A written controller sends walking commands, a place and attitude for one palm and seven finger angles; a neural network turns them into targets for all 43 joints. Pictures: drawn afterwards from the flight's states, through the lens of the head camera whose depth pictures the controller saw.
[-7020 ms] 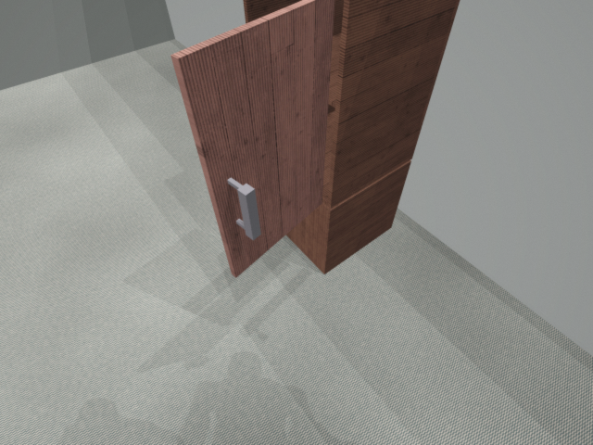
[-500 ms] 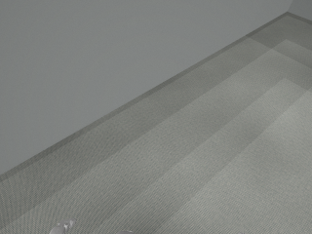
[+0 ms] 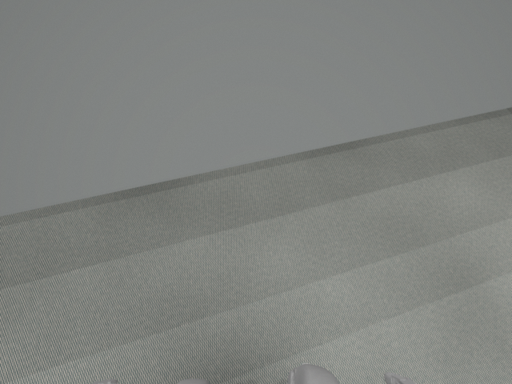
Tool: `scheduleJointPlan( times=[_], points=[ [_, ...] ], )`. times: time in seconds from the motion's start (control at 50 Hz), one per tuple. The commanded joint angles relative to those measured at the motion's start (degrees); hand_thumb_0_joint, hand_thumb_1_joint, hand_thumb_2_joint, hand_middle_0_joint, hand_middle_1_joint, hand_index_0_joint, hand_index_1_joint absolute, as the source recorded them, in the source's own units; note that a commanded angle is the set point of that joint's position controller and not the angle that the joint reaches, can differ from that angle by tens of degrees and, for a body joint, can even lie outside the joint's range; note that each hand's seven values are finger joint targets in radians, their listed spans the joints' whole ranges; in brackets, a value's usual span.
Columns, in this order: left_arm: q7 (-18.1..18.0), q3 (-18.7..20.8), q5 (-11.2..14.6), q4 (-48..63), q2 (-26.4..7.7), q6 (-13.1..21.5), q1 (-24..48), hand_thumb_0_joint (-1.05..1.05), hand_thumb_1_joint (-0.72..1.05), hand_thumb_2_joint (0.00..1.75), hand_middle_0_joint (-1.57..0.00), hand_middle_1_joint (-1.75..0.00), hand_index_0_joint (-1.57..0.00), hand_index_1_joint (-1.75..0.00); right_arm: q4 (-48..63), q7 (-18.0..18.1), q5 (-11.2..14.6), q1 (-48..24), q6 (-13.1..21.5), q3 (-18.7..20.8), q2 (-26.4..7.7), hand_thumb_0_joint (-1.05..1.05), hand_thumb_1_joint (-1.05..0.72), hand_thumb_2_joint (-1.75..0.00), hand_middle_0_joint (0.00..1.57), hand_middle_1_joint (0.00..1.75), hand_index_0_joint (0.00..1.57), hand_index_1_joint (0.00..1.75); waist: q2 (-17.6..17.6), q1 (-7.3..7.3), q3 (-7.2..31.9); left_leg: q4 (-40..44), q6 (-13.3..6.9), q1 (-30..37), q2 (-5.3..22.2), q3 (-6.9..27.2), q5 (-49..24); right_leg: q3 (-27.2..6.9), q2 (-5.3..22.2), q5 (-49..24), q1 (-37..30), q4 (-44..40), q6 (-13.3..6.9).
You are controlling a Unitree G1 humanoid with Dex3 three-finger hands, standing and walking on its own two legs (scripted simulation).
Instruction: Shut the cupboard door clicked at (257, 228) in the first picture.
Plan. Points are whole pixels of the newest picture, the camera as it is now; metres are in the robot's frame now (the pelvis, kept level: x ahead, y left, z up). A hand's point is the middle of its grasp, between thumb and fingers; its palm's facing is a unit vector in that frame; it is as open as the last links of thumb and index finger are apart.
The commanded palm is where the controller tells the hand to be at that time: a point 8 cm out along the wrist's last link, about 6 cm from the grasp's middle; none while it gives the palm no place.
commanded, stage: walk to a spot facing it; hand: left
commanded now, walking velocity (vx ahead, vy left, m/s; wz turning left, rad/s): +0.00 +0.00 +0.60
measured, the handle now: out of the picture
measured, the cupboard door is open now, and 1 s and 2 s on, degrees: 100 100 100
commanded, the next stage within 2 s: none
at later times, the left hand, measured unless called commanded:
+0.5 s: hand out of the picture +0.01 +0.14 -0.15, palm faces +0.30 -0.92 -0.24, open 7.3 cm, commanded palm none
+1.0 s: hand out of the picture -0.02 +0.16 -0.15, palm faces +0.56 -0.77 -0.31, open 7.4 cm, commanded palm none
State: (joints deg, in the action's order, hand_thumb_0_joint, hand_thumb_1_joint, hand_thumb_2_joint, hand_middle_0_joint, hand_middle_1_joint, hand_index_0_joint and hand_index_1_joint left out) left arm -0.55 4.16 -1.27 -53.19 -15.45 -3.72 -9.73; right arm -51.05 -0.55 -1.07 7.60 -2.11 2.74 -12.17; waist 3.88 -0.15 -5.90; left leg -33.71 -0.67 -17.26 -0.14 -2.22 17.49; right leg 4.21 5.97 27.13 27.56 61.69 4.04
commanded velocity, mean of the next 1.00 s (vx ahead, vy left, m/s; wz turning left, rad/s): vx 0.03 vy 0.00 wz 0.60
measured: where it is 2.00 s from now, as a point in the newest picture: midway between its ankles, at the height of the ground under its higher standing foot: (206, 367)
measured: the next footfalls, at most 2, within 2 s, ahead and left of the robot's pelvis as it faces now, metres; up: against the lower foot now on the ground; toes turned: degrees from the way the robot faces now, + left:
right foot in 0.22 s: +0.06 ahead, -0.15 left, +0.00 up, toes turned +4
left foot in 0.62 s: -0.03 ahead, +0.07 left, +0.00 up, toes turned +29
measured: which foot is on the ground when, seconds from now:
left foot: down 0.00-0.22, up 0.24-0.60, down 0.62-0.98, up 1.00-1.00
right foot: up 0.00-0.20, down 0.22-0.62, up 0.64-0.96, down 0.98-1.00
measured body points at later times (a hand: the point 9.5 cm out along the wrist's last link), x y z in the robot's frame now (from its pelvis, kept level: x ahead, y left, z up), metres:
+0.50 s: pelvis +0.00 -0.07 +0.01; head +0.05 -0.06 +0.46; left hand +0.00 +0.19 -0.13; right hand +0.16 -0.29 -0.13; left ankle -0.06 +0.06 -0.67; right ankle +0.02 -0.16 -0.73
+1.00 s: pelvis +0.01 -0.09 +0.00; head +0.07 -0.07 +0.44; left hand -0.05 +0.20 -0.12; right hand +0.22 -0.25 -0.16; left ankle -0.07 +0.05 -0.72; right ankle +0.07 -0.18 -0.73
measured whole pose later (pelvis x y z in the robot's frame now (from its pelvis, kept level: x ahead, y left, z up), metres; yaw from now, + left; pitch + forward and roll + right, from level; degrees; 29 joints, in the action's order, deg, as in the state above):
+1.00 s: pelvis +0.01 -0.09 +0.00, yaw +36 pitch +2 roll +1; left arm 0.0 3.4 -1.2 -49.5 -13.9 -0.9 -7.9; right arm -53.0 -0.7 -0.9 10.0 -3.9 3.8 -13.6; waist -2.0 0.8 -5.2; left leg -39.1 1.8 -20.9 -0.8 6.6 22.4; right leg 3.1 1.9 21.0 17.3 34.7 1.4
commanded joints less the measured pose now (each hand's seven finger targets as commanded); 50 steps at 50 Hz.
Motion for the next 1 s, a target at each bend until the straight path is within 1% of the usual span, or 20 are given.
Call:
scheduleJointPlan(
  times=[0.0,0.12,0.16,0.18,0.2,0.22,0.28,0.32,0.48,0.54,0.56,0.58,0.6,0.62,0.66,0.7,0.9,0.92,0.96,0.98],
  points=[
    [0.1,0.9,0.4,5.6,-3.6,1.8,1.3,0.0,0.9,0.9,-0.2,-0.3,-0.2,-0.3,2.6,1.5,-0.3,2.8,1.3,3.0,-12.3,0.0,-0.9,-0.9,0.2,0.3,0.2,0.3,-11.5,0.85,9.3,12.7,-8.0,10.0,13.9,13.9,-29.4,-4.3,-0.2,-3.6,4.4,1.8,1.0],
    [0.0,0.5,0.7,6.7,-2.8,2.0,1.4,0.0,0.9,0.9,-0.2,-0.3,-0.2,-0.3,2.8,0.8,-0.6,1.0,0.2,3.9,-13.5,0.0,-0.9,-0.9,0.2,0.3,0.2,0.3,-13.9,0.86,7.0,12.0,-7.5,2.0,12.1,17.9,-18.7,-1.6,-4.4,-2.3,-7.6,-18.1,0.1],
    [-0.1,0.9,0.8,5.6,-3.6,2.8,-3.9,0.0,0.9,0.9,-0.2,-0.3,-0.2,-0.3,3.7,0.7,-0.2,-1.7,-0.1,4.1,-13.3,0.0,-0.9,-0.9,0.2,0.3,0.2,0.3,-12.4,-1.87,8.0,7.6,-5.3,-3.5,9.9,17.3,-16.0,-0.7,-5.4,-10.4,-17.9,-29.8,-0.2],
    [-0.4,1.5,0.5,5.1,-6.2,3.5,-7.7,0.0,0.9,0.9,-0.2,-0.3,-0.2,-0.3,4.5,0.5,0.3,-2.3,-0.1,3.9,-11.1,0.0,-0.9,-0.9,0.2,0.3,0.2,0.3,-6.0,-3.7,9.6,1.0,-2.2,-9.1,5.6,14.7,-7.8,-5.1,-0.5,-13.3,-26.0,-40.4,-1.1],
    [-1.1,2.7,-0.6,5.1,-12.2,4.2,-8.7,0.0,0.9,0.9,-0.2,-0.3,-0.2,-0.3,5.9,0.2,0.7,-1.2,0.0,3.2,-6.5,0.0,-0.9,-0.9,0.2,0.3,0.2,0.3,13.5,-3.73,9.6,-14.0,3.2,-19.7,-3.5,3.5,12.2,-23.4,17.1,-17.5,-31.0,-46.4,-7.2],
    [-1.2,2.1,-0.2,5.9,-13.1,4.0,-7.5,0.0,0.9,0.9,-0.2,-0.3,-0.2,-0.3,6.6,-0.1,0.2,-2.1,-0.1,3.4,-8.6,0.0,-0.9,-0.9,0.2,0.3,0.2,0.3,12.9,-3.86,9.0,-27.5,2.9,-17.6,-1.7,5.0,19.4,-24.1,23.2,-22.6,-22.8,-46.3,-12.7],
    [-1.4,0.5,0.2,7.8,-6.1,4.0,0.4,0.0,0.9,0.9,-0.2,-0.3,-0.2,-0.3,3.1,-0.8,0.0,-1.1,-1.5,3.5,-7.5,0.0,-0.9,-0.9,0.2,0.3,0.2,0.3,7.8,0.81,5.4,-39.1,3.9,-16.6,2.2,4.8,8.0,-10.0,13.6,-27.4,-16.8,-43.3,-10.7],
    [-1.4,0.2,0.1,8.0,-5.2,4.4,0.3,0.0,0.9,0.9,-0.2,-0.3,-0.2,-0.3,2.5,-1.2,0.1,-0.3,-1.8,2.9,-6.3,0.0,-0.9,-0.9,0.2,0.3,0.2,0.3,7.8,1.08,6.0,-34.8,4.9,-15.0,2.3,2.5,5.8,-4.5,11.9,-31.0,-17.9,-43.1,-9.8],
    [-1.2,1.9,-0.6,4.9,-8.5,4.3,-5.3,0.0,0.9,0.9,-0.2,-0.3,-0.2,-0.3,4.0,-1.5,0.5,-4.9,-1.0,1.9,-4.4,0.0,-0.9,-0.9,0.2,0.3,0.2,0.3,6.7,-2.66,7.7,-11.4,4.3,-8.0,1.6,-3.3,10.0,-1.6,16.1,-34.1,-23.8,-39.9,-11.7],
    [-0.8,2.4,-0.2,4.4,-9.2,4.0,-4.4,0.0,0.9,0.9,-0.2,-0.3,-0.2,-0.3,3.4,-1.1,0.4,-0.8,-0.4,1.9,-5.4,0.0,-0.9,-0.9,0.2,0.3,0.2,0.3,5.3,-0.5,9.8,0.7,3.3,1.0,1.0,-4.5,2.5,1.5,15.8,-32.1,-20.8,-34.0,-8.8],
    [-0.6,2.3,0.1,4.3,-8.6,3.7,-3.7,0.0,0.9,0.9,-0.2,-0.3,-0.2,-0.3,2.9,-1.2,0.4,1.1,-0.1,2.3,-6.7,0.0,-0.9,-0.9,0.2,0.3,0.2,0.3,2.0,0.79,10.5,7.6,2.6,7.1,1.4,-3.1,-3.1,3.8,14.2,-29.3,-17.0,-29.0,-6.2],
    [-0.3,2.1,0.6,5.5,-6.5,3.2,-3.9,0.0,0.9,0.9,-0.2,-0.3,-0.2,-0.3,2.6,-1.0,0.0,4.3,0.4,3.5,-11.5,0.0,-0.9,-0.9,0.2,0.3,0.2,0.3,-9.4,2.77,12.6,11.9,-1.5,16.0,10.5,8.7,-13.5,7.1,9.8,-17.6,-6.4,-18.8,-2.4],
    [0.0,0.7,0.6,8.2,-2.8,2.9,-0.5,0.0,0.9,0.9,-0.2,-0.3,-0.2,-0.3,2.3,-0.5,-0.4,8.0,0.3,5.0,-17.6,0.0,-0.9,-0.9,0.2,0.3,0.2,0.3,-22.9,5.38,11.5,14.0,-10.2,19.5,24.5,26.5,-32.2,6.2,2.2,11.4,7.9,-6.6,1.2],
    [-0.1,0.5,0.0,9.9,-4.2,2.4,3.7,0.0,0.9,0.9,-0.2,-0.3,-0.2,-0.3,1.2,0.2,-0.4,10.8,0.1,5.1,-18.4,0.0,-0.9,-0.9,0.2,0.3,0.2,0.3,-14.4,6.39,10.2,13.3,-13.6,16.2,26.8,26.6,-31.2,-0.2,2.0,9.8,9.5,0.8,0.2],
    [-0.2,0.9,0.0,7.7,-3.7,2.2,3.8,0.0,0.9,0.9,-0.2,-0.3,-0.2,-0.3,1.8,1.4,-0.3,6.3,0.7,4.0,-14.4,0.0,-0.9,-0.9,0.2,0.3,0.2,0.3,-19.5,3.8,11.1,12.3,-10.0,13.6,18.9,19.7,-30.9,-4.2,1.5,1.9,9.5,5.4,0.5],
    [0.2,1.1,0.2,5.9,-4.0,1.8,1.7,0.0,0.9,0.9,-0.2,-0.3,-0.2,-0.3,3.0,1.5,-0.3,2.2,1.0,3.1,-12.6,0.0,-0.9,-0.9,0.2,0.3,0.2,0.3,-12.5,1.44,9.3,12.8,-8.3,10.2,14.8,15.2,-29.0,-4.3,0.5,-2.9,6.5,5.0,0.8],
    [0.1,0.8,0.8,6.0,-3.1,2.6,-2.4,0.0,0.9,0.9,-0.2,-0.3,-0.2,-0.3,3.4,0.9,-0.4,-0.8,0.0,4.0,-13.2,0.0,-0.9,-0.9,0.2,0.3,0.2,0.3,-13.8,-0.66,9.1,8.9,-6.3,0.2,9.9,18.8,-16.6,-0.6,-5.7,-6.8,-14.8,-26.2,-0.2],
    [0.1,1.2,0.6,5.3,-4.3,3.3,-6.1,0.0,0.9,0.9,-0.2,-0.3,-0.2,-0.3,3.9,0.8,-0.1,-1.9,0.0,3.9,-12.3,0.0,-0.9,-0.9,0.2,0.3,0.2,0.3,-10.7,-2.65,10.7,5.4,-4.4,-4.0,7.5,17.4,-8.3,-0.8,-4.8,-10.3,-22.8,-35.2,-0.4],
    [-0.5,3.0,-0.6,4.9,-13.5,4.1,-10.2,0.0,0.9,0.9,-0.2,-0.3,-0.2,-0.3,6.9,-0.1,0.4,-3.8,0.4,2.8,-6.3,0.0,-0.9,-0.9,0.2,0.3,0.2,0.3,15.9,-5.9,9.0,-21.4,2.9,-23.8,-4.0,3.6,20.1,-29.2,21.2,1.9,-32.1,-51.4,-9.6],
    [-0.8,2.6,0.0,5.2,-10.8,4.4,-8.5,0.0,0.9,0.9,-0.2,-0.3,-0.2,-0.3,6.5,-0.2,-0.4,-5.1,0.3,3.3,-9.5,0.0,-0.9,-0.9,0.2,0.3,0.2,0.3,14.0,-4.62,5.7,-31.2,2.1,-24.5,0.6,7.3,16.6,-28.0,21.7,-0.5,-25.9,-51.4,-11.8]
  ],
)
